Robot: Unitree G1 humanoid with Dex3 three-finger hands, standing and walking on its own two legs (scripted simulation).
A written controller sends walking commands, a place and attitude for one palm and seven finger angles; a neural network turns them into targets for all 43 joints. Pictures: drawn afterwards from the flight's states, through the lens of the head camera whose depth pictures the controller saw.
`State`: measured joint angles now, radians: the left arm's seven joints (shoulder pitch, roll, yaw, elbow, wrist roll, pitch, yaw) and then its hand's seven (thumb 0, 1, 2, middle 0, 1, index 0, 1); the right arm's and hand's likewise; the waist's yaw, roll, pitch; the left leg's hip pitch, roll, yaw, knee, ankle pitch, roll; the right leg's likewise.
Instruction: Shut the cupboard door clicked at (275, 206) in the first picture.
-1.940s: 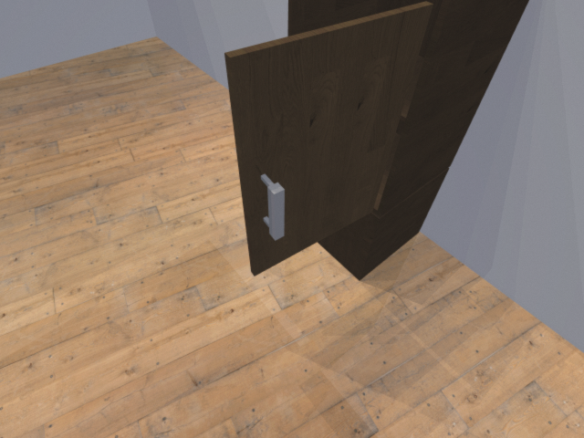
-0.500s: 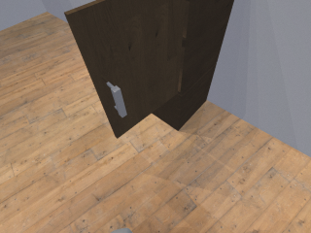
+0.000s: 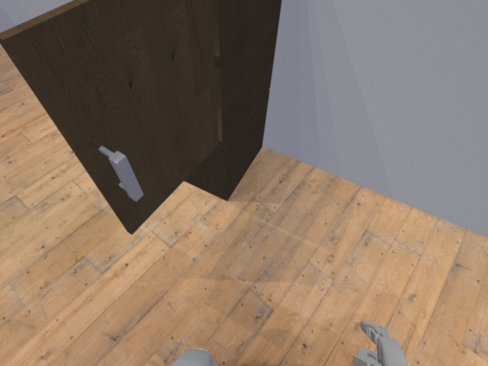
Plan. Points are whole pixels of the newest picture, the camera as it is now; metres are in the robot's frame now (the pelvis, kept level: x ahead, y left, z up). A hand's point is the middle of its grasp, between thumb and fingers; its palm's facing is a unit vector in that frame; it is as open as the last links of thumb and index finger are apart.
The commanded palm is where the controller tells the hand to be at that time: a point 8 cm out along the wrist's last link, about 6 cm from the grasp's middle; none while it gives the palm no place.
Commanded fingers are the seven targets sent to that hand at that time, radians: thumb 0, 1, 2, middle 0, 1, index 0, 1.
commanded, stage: walk to a spot facing it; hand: left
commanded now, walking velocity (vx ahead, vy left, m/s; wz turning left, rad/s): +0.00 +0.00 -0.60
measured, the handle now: (120, 173) +0.46 +0.33 -0.07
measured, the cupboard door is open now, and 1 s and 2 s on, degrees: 84 84 84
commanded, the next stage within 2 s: none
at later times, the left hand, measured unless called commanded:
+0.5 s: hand (172, 320) +0.20 +0.16 -0.16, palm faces -0.35 -0.89 -0.29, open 7.4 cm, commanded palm none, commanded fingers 0.00 0.90 0.90 -0.20 -0.30 -0.20 -0.30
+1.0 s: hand (216, 311) +0.22 +0.08 -0.16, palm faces -0.62 -0.76 -0.20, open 7.4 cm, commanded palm none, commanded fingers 0.00 0.90 0.90 -0.20 -0.30 -0.20 -0.30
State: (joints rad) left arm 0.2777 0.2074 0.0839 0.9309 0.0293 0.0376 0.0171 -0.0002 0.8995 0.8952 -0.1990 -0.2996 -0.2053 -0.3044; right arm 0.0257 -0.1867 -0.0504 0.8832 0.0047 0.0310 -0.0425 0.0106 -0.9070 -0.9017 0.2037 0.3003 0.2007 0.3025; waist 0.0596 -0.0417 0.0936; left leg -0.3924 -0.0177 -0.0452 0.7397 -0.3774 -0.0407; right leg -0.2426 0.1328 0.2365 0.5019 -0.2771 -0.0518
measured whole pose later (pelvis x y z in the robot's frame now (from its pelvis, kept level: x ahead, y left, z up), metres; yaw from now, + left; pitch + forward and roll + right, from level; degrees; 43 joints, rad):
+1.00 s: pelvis +0.02 -0.02 -0.01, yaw -38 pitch +2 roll -1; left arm 0.15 0.22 0.07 0.90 0.03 0.05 -0.05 0.00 0.90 0.90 -0.19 -0.30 -0.20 -0.30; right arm 0.31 -0.20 -0.03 0.92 -0.03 -0.01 -0.01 0.01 -0.90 -0.90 0.21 0.30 0.21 0.30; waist -0.03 0.02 0.06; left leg -0.23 0.17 0.25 0.57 -0.34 -0.04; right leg -0.30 -0.03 -0.10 0.61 -0.42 0.00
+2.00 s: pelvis +0.22 -0.35 +0.00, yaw -66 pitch +1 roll +0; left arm 0.16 0.19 0.07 0.98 0.01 -0.05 0.01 -0.01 0.93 0.90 -0.20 -0.30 -0.20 -0.30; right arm 0.28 -0.17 -0.05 1.02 -0.02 -0.02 0.00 0.01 -0.91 -0.90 0.20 0.30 0.20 0.30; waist -0.06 -0.01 0.08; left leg -0.51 0.14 0.07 1.03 -0.32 -0.05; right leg -0.22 0.04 -0.09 0.44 -0.24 -0.08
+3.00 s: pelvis +0.33 -0.58 -0.01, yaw -41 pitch +1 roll +0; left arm 0.17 0.27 0.08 0.94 0.02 0.06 0.02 0.00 0.90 0.90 -0.20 -0.30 -0.20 -0.30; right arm 0.10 -0.24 -0.06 0.87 -0.02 0.02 0.00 0.01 -0.91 -0.90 0.20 0.30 0.20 0.30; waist 0.00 -0.05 0.10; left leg -0.36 0.00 0.07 0.61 -0.27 0.03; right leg -0.46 -0.09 -0.05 1.13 -0.50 0.07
